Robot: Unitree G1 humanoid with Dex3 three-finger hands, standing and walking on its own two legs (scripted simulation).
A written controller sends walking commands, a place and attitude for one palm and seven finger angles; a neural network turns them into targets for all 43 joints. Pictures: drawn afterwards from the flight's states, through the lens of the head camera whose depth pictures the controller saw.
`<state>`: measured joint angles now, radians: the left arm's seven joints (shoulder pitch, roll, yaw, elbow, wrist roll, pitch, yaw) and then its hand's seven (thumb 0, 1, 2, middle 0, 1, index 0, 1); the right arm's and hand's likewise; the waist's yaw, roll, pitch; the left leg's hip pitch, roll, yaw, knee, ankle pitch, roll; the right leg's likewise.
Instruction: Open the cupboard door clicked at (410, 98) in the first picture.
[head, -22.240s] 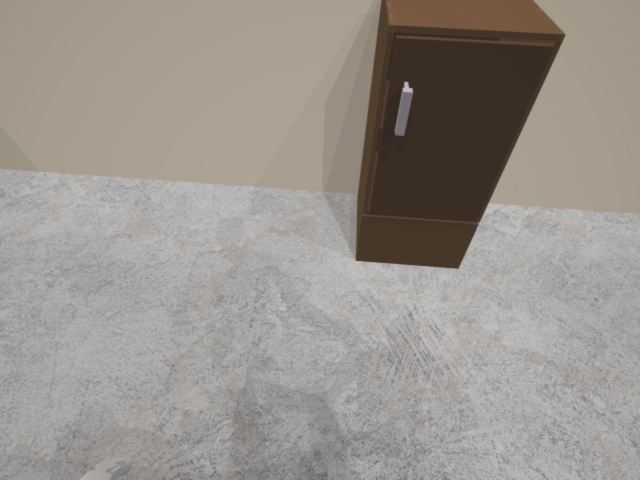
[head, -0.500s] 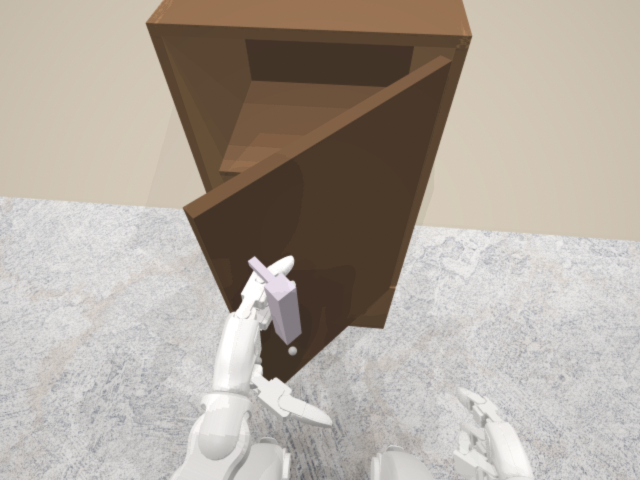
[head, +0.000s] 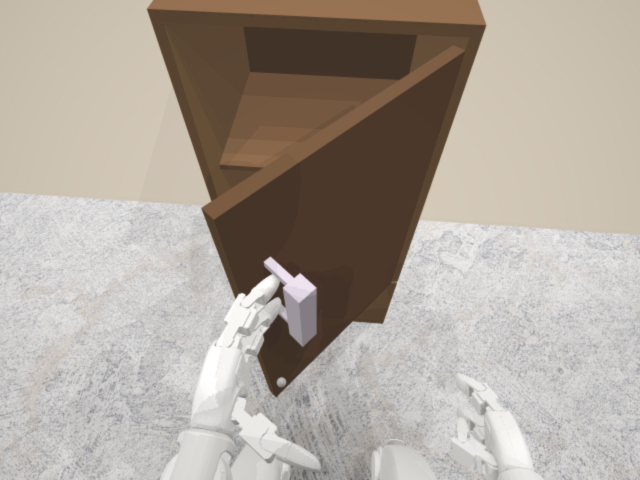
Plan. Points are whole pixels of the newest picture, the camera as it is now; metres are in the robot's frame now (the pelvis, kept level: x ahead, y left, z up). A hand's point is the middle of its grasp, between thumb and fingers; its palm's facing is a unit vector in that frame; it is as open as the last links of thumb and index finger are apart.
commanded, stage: slide the hand sideways off the handle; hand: left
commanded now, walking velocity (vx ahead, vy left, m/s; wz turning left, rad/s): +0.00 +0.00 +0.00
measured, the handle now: (289, 301) +0.32 +0.06 +0.05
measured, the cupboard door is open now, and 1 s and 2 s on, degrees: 50 49 49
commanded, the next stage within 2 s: draw the hand back to the body in 0.56 s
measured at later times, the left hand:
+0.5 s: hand (225, 424) +0.18 +0.11 +0.05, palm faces -0.03 -1.00 -0.02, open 16.2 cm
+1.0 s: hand (168, 414) +0.18 +0.15 +0.11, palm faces -0.06 -1.00 -0.04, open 16.3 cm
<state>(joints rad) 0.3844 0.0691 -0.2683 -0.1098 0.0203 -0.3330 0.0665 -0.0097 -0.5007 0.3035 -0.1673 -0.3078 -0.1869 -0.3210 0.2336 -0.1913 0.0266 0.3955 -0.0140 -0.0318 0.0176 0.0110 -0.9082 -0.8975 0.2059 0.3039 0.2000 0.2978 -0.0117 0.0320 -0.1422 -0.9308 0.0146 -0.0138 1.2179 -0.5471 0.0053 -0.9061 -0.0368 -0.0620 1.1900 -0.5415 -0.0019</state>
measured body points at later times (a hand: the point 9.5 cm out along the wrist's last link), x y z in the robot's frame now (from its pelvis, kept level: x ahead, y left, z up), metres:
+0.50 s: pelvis +0.00 -0.01 -0.01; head +0.07 -0.02 +0.43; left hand +0.18 +0.16 +0.05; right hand +0.21 -0.24 -0.08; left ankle +0.03 +0.11 -0.64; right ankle +0.02 -0.12 -0.64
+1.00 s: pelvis +0.00 +0.00 +0.02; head +0.02 +0.00 +0.47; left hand +0.18 +0.20 +0.11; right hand +0.18 -0.22 -0.04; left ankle +0.03 +0.11 -0.64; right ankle +0.02 -0.12 -0.64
